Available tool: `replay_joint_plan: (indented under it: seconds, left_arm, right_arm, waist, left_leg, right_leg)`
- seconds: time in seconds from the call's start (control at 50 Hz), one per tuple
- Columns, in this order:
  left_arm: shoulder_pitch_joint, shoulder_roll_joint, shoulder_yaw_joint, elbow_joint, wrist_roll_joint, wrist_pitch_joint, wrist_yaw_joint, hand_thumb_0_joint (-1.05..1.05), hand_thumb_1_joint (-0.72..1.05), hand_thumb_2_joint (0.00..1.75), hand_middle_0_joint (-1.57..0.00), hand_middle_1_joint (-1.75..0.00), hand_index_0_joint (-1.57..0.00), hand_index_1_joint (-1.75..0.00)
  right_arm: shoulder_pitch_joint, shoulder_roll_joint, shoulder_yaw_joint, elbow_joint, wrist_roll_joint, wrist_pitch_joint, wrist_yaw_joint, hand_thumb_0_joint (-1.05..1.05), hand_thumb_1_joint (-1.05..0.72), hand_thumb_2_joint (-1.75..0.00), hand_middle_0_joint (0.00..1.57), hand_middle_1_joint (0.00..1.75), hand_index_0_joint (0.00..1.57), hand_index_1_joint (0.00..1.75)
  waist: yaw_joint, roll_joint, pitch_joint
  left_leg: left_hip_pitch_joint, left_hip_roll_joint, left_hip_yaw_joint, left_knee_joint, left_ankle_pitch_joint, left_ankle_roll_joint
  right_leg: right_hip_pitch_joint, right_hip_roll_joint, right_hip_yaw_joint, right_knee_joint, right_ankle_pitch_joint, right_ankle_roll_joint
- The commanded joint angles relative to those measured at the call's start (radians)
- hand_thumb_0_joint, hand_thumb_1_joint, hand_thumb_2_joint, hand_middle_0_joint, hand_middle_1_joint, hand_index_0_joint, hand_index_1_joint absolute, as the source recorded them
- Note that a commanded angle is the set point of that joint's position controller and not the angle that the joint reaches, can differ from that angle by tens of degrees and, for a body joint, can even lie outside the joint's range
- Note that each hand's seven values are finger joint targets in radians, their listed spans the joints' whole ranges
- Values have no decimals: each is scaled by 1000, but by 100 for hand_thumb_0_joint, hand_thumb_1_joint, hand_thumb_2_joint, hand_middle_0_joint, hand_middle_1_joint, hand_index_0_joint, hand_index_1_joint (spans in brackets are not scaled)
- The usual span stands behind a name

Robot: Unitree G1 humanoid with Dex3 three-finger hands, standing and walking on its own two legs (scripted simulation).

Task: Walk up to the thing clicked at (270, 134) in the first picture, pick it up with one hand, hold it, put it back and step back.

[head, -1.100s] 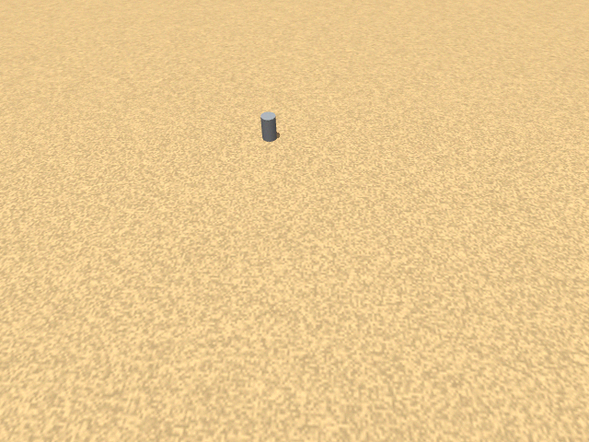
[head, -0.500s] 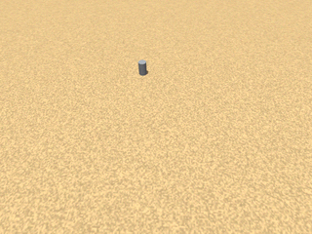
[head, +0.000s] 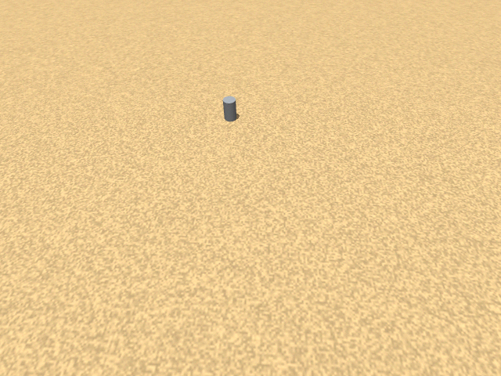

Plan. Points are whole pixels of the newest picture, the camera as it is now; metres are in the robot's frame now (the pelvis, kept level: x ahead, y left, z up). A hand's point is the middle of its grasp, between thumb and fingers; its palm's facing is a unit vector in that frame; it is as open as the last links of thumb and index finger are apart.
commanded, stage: stand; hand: left
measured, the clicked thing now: (229, 109) +1.81 +0.23 -0.71
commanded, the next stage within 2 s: walk up in 0.02 s
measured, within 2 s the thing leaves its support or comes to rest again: neither
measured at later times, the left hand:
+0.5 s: hand out of the picture +0.14 +0.24 -0.13, palm faces +0.03 -0.90 -0.43, open 7.4 cm
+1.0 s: hand (168, 220) +0.48 +0.24 -0.14, palm faces -0.08 -0.93 -0.36, open 7.4 cm
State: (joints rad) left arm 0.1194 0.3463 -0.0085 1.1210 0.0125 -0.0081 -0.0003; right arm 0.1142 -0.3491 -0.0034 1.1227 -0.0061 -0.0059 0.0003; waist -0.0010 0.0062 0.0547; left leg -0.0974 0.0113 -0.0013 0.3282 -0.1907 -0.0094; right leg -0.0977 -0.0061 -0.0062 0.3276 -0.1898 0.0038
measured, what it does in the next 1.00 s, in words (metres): walks ahead: left foot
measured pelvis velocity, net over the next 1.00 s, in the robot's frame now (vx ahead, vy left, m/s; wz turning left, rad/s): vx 0.40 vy -0.04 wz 0.00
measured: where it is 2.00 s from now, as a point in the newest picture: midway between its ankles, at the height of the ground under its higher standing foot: (271, 226)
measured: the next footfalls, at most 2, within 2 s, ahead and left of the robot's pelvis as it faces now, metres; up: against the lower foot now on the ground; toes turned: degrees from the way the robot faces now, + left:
left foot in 0.66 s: +0.40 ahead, +0.08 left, +0.00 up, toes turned +6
right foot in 1.12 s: +0.65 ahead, -0.20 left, +0.00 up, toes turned -5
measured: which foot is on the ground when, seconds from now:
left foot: down 0.00-0.26, up 0.28-0.64, down 0.66-1.00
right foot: down 0.00-0.68, up 0.70-1.00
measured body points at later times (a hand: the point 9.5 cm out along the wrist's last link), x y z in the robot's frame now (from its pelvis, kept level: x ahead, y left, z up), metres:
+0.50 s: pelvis +0.13 -0.05 -0.01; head +0.13 -0.07 +0.44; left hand +0.14 +0.29 -0.10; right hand +0.22 -0.38 -0.13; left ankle +0.23 +0.10 -0.70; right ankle +0.05 -0.14 -0.75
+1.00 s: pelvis +0.40 -0.04 -0.01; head +0.40 -0.04 +0.44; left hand +0.49 +0.28 -0.11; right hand +0.46 -0.36 -0.12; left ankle +0.36 +0.07 -0.75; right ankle +0.56 -0.20 -0.71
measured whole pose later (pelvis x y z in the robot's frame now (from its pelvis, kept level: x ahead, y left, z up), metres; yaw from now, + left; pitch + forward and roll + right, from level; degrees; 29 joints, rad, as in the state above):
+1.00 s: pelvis +0.40 -0.04 -0.01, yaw +0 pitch -3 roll +2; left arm 0.25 0.43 0.05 0.91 0.02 -0.05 -0.09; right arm 0.30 -0.41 -0.07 0.88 -0.01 -0.09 0.07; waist -0.02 -0.03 0.05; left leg -0.06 0.00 0.12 0.40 -0.29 0.03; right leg -0.53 -0.14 0.00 0.71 -0.15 0.00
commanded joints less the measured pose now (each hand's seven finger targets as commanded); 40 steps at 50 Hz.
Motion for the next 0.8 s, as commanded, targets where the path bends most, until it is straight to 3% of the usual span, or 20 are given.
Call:
replay_joint_plan:
  seconds: [0.0, 0.04, 0.08, 0.12, 0.16, 0.22, 0.24, 0.26, 0.28, 0.34, 0.38, 0.48, 0.54, 0.58, 0.62, 0.64, 0.66, 0.68, 0.72, 0.78]
  left_arm:
    - [5, 335, 120, -123, 18, -42, -27, 0, 90, 90, -20, -30, -20, -30]
    - [-51, 293, 124, -147, 29, -45, -49, 0, 90, 90, -20, -30, -20, -30]
    - [-94, 243, 118, -187, 27, -50, -61, 0, 90, 90, -20, -30, -20, -30]
    - [-126, 269, 121, -214, 25, -57, -70, 0, 90, 90, -20, -30, -20, -30]
    - [-84, 279, 128, -220, 19, -58, -86, 0, 90, 90, -20, -30, -20, -30]
    - [251, 296, 155, -94, 18, -75, -69, 0, 90, 90, -20, -30, -20, -30]
    - [394, 389, 185, -59, 33, -83, -54, 0, 90, 90, -20, -30, -20, -30]
    - [349, 453, 187, -106, 37, -90, -46, 0, 90, 90, -20, -30, -20, -30]
    - [232, 429, 167, -161, 28, -93, -45, 0, 90, 90, -20, -30, -20, -30]
    - [78, 335, 146, -222, 5, -106, -33, 0, 90, 90, -20, -30, -20, -30]
    - [106, 311, 133, -225, -7, -113, -32, 0, 90, 90, -20, -30, -20, -30]
    - [129, 343, 145, -251, 1, -109, -37, 0, 90, 90, -20, -30, -20, -30]
    - [172, 347, 135, -252, 0, -102, -36, 0, 90, 90, -20, -30, -20, -30]
    - [164, 357, 136, -257, -7, -97, -29, 0, 90, 90, -20, -30, -20, -30]
    - [147, 357, 130, -271, -16, -88, -18, 0, 90, 90, -20, -30, -20, -30]
    - [205, 303, 108, -286, -18, -82, -16, 0, 90, 90, -20, -30, -20, -30]
    - [259, 229, 95, -305, -39, -85, -19, 0, 90, 90, -20, -30, -20, -30]
    - [241, 316, 109, -302, -39, -86, -9, 0, 90, 90, -20, -30, -20, -30]
    - [195, 312, 90, -295, -33, -94, -21, 0, 90, 90, -20, -30, -20, -30]
    - [259, 276, 96, -256, -27, -79, -44, 0, 90, 90, -20, -30, -20, -30]
  right_arm:
    - [34, -322, -112, -115, -21, -48, 20, 0, -90, -90, 20, 30, 20, 30]
    - [22, -333, -133, -124, -28, -53, 39, 0, -90, -90, 20, 30, 20, 30]
    - [42, -323, -146, -142, -28, -65, 46, 0, -90, -90, 20, 30, 20, 30]
    - [86, -348, -163, -159, -27, -72, 47, 0, -90, -90, 20, 30, 20, 30]
    - [40, -358, -169, -188, -30, -71, 53, 0, -90, -90, 20, 30, 20, 30]
    - [-142, -285, -146, -244, -30, -54, 61, 0, -90, -90, 20, 30, 20, 30]
    - [-150, -185, -115, -271, -32, -54, 61, 0, -90, -90, 20, 30, 20, 30]
    - [-160, -175, -97, -308, -20, -51, 54, 0, -90, -90, 20, 30, 20, 30]
    - [-143, -246, -107, -281, -15, -54, 53, 0, -90, -90, 20, 30, 20, 30]
    - [15, -287, -118, -202, -8, -64, 67, 0, -90, -90, 20, 30, 20, 30]
    - [36, -270, -117, -193, -13, -58, 81, 0, -90, -90, 20, 30, 20, 30]
    - [-71, -234, -105, -279, -15, -46, 104, 0, -90, -90, 20, 30, 20, 30]
    - [-135, -221, -106, -314, -18, -47, 106, 0, -90, -90, 20, 30, 20, 30]
    - [-80, -233, -118, -306, -21, -47, 98, 0, -90, -90, 20, 30, 20, 30]
    - [138, -252, -140, -262, -39, -52, 84, 0, -90, -90, 20, 30, 20, 30]
    - [305, -314, -172, -226, -57, -57, 74, 0, -90, -90, 20, 30, 20, 30]
    - [379, -422, -212, -249, -57, -62, 58, 0, -90, -90, 20, 30, 20, 30]
    - [338, -435, -211, -277, -7, -67, 55, 0, -90, -90, 20, 30, 20, 30]
    - [207, -366, -174, -304, 19, -67, 42, 0, -90, -90, 20, 30, 20, 30]
    - [114, -291, -134, -322, 12, -92, 39, 0, -90, -90, 20, 30, 20, 30]
  waist:
    - [-3, -2, -200]
    - [-12, 81, -25]
    - [-21, 131, 80]
    - [-55, 110, 43]
    - [-30, 158, 24]
    - [163, 31, -59]
    - [231, -302, -68]
    - [205, -348, 36]
    - [142, -126, 105]
    - [25, -44, 75]
    - [25, -84, 66]
    - [45, -133, 91]
    - [68, -117, 64]
    - [32, -67, 44]
    - [-77, -23, -61]
    - [-133, 88, -197]
    - [-152, 309, -296]
    - [-140, 194, -350]
    - [-67, 32, -163]
    - [10, 76, 2]
  left_leg:
    - [23, 93, -123, 36, -425, 118]
    - [-83, 164, -237, -17, -617, 165]
    - [3, 282, -365, -113, -543, 225]
    - [71, 352, -448, -188, -535, 278]
    - [50, 325, -371, -194, -537, 258]
    - [-336, 118, -54, 147, -389, 139]
    - [-631, -37, 92, 544, -453, 82]
    - [-782, -95, -64, 723, -417, 39]
    - [-748, -17, -169, 765, -287, 41]
    - [-626, 55, -162, 699, -93, 29]
    - [-545, 46, -119, 634, -3, 15]
    - [-449, 45, -11, 338, 66, 5]
    - [-344, 47, 61, 252, 115, 43]
    - [-271, 19, 89, 222, 81, 72]
    - [-32, -22, 112, 165, 59, 116]
    - [272, 27, 9, 188, -29, 174]
    - [486, 319, -517, 104, -209, 294]
    - [485, 415, -774, -35, -287, 389]
    - [198, 351, -426, -61, -168, 245]
    - [-116, 250, -168, -127, -84, 200]
  right_leg:
    - [-3, -76, 90, 67, -383, -68]
    - [-249, -80, 93, 200, -495, -81]
    - [-440, -38, -11, 352, -255, -51]
    - [-492, -80, 41, 382, -348, -38]
    - [-425, -101, 35, 333, -354, -35]
    - [204, -13, -80, 110, -78, -36]
    - [381, -152, 185, -69, -396, -69]
    - [252, -390, 604, -286, -691, -123]
    - [156, -446, 639, -311, -702, -176]
    - [165, -283, 280, -234, -319, -135]
    - [112, -229, 116, -210, -59, -96]
    - [52, -186, -47, -187, 107, -121]
    - [64, -234, -30, -187, 215, -143]
    - [94, -242, -44, -81, 406, -152]
    - [55, -203, -113, 246, 571, -136]
    - [-150, -140, -130, 543, 415, -93]
    - [-476, 60, -97, 897, -68, -30]
    - [-554, 78, 80, 999, -340, -62]
    - [-505, -34, 180, 960, -184, -71]
    - [-398, -92, 117, 800, -123, -37]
